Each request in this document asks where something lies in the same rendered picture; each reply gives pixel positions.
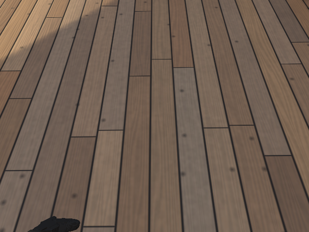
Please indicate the robot left hand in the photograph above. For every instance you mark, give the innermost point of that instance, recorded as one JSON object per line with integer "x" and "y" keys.
{"x": 54, "y": 224}

